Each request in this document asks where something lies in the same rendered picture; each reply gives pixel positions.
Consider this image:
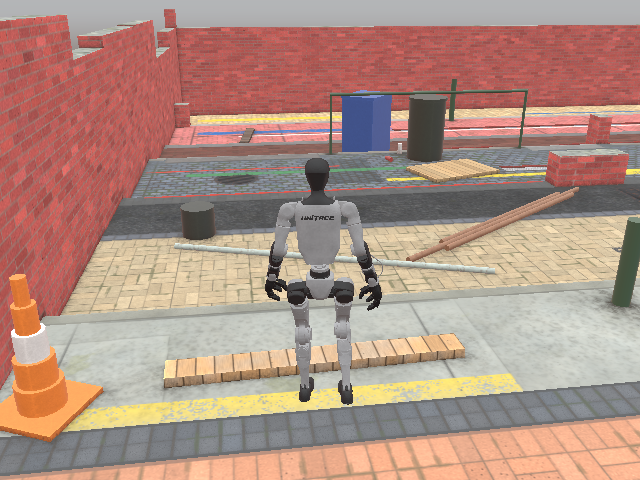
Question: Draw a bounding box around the right robot shin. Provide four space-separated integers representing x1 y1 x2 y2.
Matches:
337 321 352 391

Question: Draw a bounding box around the left robot hand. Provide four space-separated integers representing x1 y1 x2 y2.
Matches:
265 278 287 301

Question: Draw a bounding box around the robot left upper arm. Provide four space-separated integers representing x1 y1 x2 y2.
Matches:
272 202 297 257

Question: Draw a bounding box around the robot left forearm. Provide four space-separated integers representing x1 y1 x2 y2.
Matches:
266 241 284 281

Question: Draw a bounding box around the robot right forearm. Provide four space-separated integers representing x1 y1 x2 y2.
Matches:
357 241 379 287

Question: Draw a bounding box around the right robot hand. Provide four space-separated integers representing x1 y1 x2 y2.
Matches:
359 283 382 311

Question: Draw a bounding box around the robot right upper arm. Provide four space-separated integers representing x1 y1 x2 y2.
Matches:
338 201 367 257

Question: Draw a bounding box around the robot torso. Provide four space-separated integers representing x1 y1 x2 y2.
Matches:
295 196 342 300

